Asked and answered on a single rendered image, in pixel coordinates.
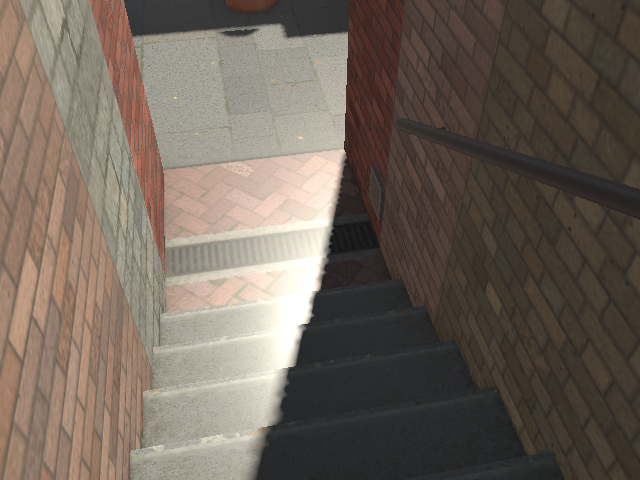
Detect stairs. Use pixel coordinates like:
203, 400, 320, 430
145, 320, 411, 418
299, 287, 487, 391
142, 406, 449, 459
130, 281, 565, 480

